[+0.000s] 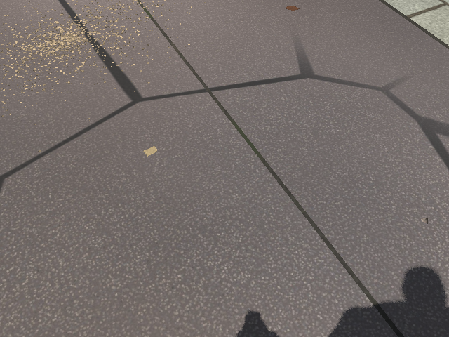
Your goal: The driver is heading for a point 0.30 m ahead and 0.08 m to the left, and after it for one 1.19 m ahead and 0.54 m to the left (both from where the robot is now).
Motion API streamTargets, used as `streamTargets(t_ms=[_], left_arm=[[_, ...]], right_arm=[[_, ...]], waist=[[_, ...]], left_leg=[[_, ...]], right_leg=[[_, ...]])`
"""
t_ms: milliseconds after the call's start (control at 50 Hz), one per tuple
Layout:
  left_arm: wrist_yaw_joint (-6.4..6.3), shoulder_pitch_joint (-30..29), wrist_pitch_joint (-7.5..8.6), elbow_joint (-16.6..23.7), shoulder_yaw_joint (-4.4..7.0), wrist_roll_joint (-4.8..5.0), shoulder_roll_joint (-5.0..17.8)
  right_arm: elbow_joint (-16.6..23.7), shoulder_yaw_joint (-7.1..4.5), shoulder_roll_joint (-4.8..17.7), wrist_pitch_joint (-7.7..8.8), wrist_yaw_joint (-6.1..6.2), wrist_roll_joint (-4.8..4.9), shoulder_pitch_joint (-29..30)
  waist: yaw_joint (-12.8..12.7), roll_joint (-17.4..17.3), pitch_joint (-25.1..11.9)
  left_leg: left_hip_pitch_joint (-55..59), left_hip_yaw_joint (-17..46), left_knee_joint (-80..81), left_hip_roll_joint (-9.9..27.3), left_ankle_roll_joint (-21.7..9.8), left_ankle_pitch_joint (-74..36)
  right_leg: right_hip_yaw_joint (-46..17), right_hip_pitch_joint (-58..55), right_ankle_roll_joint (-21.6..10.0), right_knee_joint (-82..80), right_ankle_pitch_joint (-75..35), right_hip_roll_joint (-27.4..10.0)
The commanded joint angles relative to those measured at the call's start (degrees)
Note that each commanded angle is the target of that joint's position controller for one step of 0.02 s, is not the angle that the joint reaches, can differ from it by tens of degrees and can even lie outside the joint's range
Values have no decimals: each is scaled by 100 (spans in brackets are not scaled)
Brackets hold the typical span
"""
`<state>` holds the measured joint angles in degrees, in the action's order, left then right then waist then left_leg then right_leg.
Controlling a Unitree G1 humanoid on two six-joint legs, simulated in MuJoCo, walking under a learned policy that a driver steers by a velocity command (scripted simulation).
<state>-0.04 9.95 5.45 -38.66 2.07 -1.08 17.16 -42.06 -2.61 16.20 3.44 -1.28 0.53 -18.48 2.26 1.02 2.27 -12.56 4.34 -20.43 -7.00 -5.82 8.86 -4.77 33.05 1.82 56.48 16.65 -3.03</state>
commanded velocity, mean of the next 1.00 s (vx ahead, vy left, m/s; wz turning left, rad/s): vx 0.19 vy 0.00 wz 0.57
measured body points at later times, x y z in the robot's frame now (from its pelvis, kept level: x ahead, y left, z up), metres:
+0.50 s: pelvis +0.22 -0.05 +0.00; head +0.27 -0.04 +0.44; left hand +0.29 +0.26 -0.10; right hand +0.44 -0.29 -0.11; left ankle +0.21 +0.09 -0.68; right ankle +0.30 -0.14 -0.74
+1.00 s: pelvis +0.27 +0.01 +0.00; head +0.30 +0.05 +0.44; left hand +0.24 +0.34 -0.12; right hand +0.57 -0.14 -0.07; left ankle +0.24 +0.11 -0.74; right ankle +0.37 -0.11 -0.70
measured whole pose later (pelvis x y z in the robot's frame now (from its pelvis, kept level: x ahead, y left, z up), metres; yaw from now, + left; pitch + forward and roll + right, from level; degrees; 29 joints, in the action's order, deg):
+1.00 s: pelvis +0.27 +0.01 +0.00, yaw +36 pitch +2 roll -2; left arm -0.6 4.1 -0.5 -44.2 3.9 0.2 18.4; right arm -32.4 -3.8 18.7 -2.6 1.5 0.3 -10.6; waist 0.8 0.6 3.3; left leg -18.8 7.3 -27.2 -3.2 -2.2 10.4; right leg -4.0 26.7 5.0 47.7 21.3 0.9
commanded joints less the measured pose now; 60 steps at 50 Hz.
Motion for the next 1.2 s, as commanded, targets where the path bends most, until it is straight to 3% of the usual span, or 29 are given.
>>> streamTargets(t_ms=[20,140,220,240,260,280,300,320,340,380,440,500,600,680,700,720,740,760,780,800,820,900,1040,1100,1120,1140,1160,1180,1200], left_arm=[[-37,-228,19,396,93,-16,370],[78,-1240,140,576,85,112,360],[73,-767,238,447,256,47,658],[35,-283,262,372,313,-24,804],[-27,490,236,318,392,-116,1170],[-2,677,91,172,415,-81,1302],[7,508,-17,276,364,74,879],[-33,239,-86,383,262,77,526],[-43,-92,-163,371,203,46,429],[-49,-432,-233,283,190,-13,454],[-60,-510,-212,102,271,-40,609],[-96,-613,-272,3,332,33,753],[-49,-592,-397,-156,405,127,989],[-14,-501,-458,-308,444,300,1088],[-7,-247,-460,-424,415,293,946],[10,-53,-456,-421,337,107,670],[-14,-239,-451,-94,240,-75,493],[-33,-659,-464,-94,328,-28,768],[-36,-654,-490,-83,352,110,805],[-78,-520,-510,-192,361,128,766],[-119,-524,-527,-203,383,81,834],[-103,-425,-531,-261,336,119,653],[1,-589,-497,-178,305,159,626],[63,-302,-427,-220,348,160,635],[60,-108,-410,-281,385,132,684],[22,60,-422,-270,471,46,1024],[-3,-95,-484,-280,555,-56,1503],[-7,-172,-448,-166,484,-142,1192],[-37,-436,-426,-77,387,-98,910]], right_arm=[[399,-286,1022,53,136,46,131],[192,-313,1020,-107,241,121,-392],[276,-337,947,-260,312,91,-173],[399,-288,793,-257,303,67,-28],[612,-180,486,-240,305,-55,-6],[588,-68,213,-220,252,26,-1304],[401,-199,881,-269,260,94,-1370],[501,-303,1158,-351,283,109,-597],[586,-334,1148,-442,324,77,-239],[687,-333,915,-595,332,56,-191],[800,-251,569,-639,326,41,-140],[927,-228,565,-634,254,10,130],[1176,-252,684,-685,115,22,648],[1258,-328,736,-699,31,10,620],[1212,-402,900,-685,66,-10,459],[1228,-567,1460,-664,164,-8,189],[1374,-634,1967,-619,194,-144,196],[1352,-533,1533,-504,151,-188,53],[1299,-472,1410,-414,146,-172,225],[1307,-460,1292,-381,168,-83,517],[1345,-415,1178,-402,197,7,762],[1397,-398,1180,-481,283,-52,910],[1354,-453,1280,-574,279,-10,919],[1366,-437,1222,-610,272,67,1112],[1365,-417,1152,-620,288,102,1146],[1358,-349,913,-612,293,62,955],[1453,-305,730,-580,292,41,699],[1368,-440,1198,-525,323,-70,693],[1234,-537,1396,-529,314,-22,617]], waist=[[-107,-414,-229],[238,-588,-223],[-154,-843,-443],[-419,-763,-893],[-676,-8,-1773],[-153,1673,-2650],[-249,1051,-2436],[-451,609,-1618],[-371,291,-1150],[-110,548,-576],[-78,711,-566],[-125,530,-834],[-277,551,-648],[-145,507,-602],[-116,286,-660],[-146,-852,-837],[-131,-2069,-930],[239,-1204,-1210],[78,-993,-1073],[-82,-709,-971],[-156,-693,-864],[-273,-851,-968],[-120,-1086,-865],[-316,-1090,-830],[-415,-994,-823],[-334,-367,-931],[-16,1256,-617],[-212,1183,-596],[-112,780,-501]], left_leg=[[66,1348,802,1360,-935,-1429],[32,1547,424,1222,-541,-756],[638,1926,-767,1108,-143,-1898],[388,1738,-1534,836,84,-1970],[-471,1241,-3119,432,372,-387],[-2109,762,-4685,-185,664,3473],[-2478,723,-5323,416,798,3000],[-2684,499,-5479,558,918,2529],[-2624,305,-5354,720,1004,2200],[-2148,106,-4980,934,1069,1891],[-1876,-152,-4254,996,1108,1528],[-1626,-185,-3516,1147,1051,901],[-1172,-449,-2453,1112,837,639],[-538,-742,-1000,860,481,264],[12,-599,-507,793,301,-379],[976,637,-186,1647,-85,-2287],[1527,2603,-129,2928,-1319,-3240],[1426,2459,-64,2826,-1540,-3151],[1238,1938,-87,2552,-1280,-2954],[1091,1611,-111,2245,-969,-2521],[939,1481,-103,2122,-805,-2367],[556,1305,-108,1808,-769,-2419],[200,2065,-194,1690,-711,-1337],[110,2336,-431,1488,-492,-1133],[-124,2261,-605,1299,-280,-755],[-701,1873,-1286,930,44,358],[-1841,629,-2308,-69,439,2235],[-1966,568,-3715,156,715,2818],[-1914,670,-4325,271,780,2489]], right_leg=[[90,203,234,-986,-851,26],[32,-632,206,-2644,-2120,446],[2,-1363,-167,-3372,-1874,546],[-123,-2338,-412,-3470,-2453,184],[-1085,-3945,-830,-3044,-4023,-976],[-3088,-5589,-2017,-2802,-4709,-2465],[-3253,-5075,-1914,-3047,-3373,-2391],[-2307,-4358,-1618,-3207,-2986,-1945],[-1672,-3619,-1437,-3365,-2961,-1612],[-873,-2380,-1355,-3727,-2890,-1202],[-281,-2105,-1556,-4031,-3334,-1177],[55,-2277,-1621,-4078,-3255,-1328],[449,-2329,-1469,-4050,-2357,-1415],[671,-2581,-1056,-3305,-2161,-1408],[898,-2345,-744,-2811,-1776,-1167],[1414,-1420,-237,-1446,-618,-619],[1274,260,230,-16,2052,282],[346,428,241,922,2205,267],[179,477,164,1131,1797,172],[122,482,140,974,1388,84],[86,472,167,736,1083,46],[156,-185,327,-38,539,298],[17,-1018,245,-1638,409,530],[67,-1609,66,-2806,-103,560],[82,-2088,-46,-3445,-726,432],[-632,-2735,-372,-3722,-1008,-455],[-1974,-2850,-1209,-3955,-1959,-1550],[-2514,-2484,-1838,-4040,-2136,-2075],[-2052,-2320,-1766,-3977,-2039,-1808]])
Keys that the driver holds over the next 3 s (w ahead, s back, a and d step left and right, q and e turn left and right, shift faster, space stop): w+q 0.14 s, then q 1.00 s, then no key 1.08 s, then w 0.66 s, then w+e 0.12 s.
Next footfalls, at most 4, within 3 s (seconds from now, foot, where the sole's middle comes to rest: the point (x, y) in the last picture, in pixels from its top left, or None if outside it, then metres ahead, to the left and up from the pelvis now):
0.24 right None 0.34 -0.13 -0.78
0.70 left None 0.28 0.13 -0.78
1.14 right None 0.41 -0.07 -0.78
1.48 left None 0.20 0.11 -0.78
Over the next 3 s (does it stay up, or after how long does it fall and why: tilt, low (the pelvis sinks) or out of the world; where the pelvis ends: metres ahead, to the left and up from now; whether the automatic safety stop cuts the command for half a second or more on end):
stays up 0.47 0.22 -0.02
